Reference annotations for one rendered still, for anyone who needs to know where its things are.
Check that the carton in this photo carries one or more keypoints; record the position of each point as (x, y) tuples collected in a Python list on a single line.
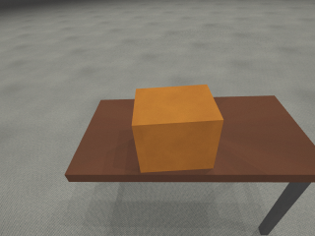
[(176, 128)]

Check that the table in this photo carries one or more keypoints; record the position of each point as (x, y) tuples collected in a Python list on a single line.
[(259, 143)]

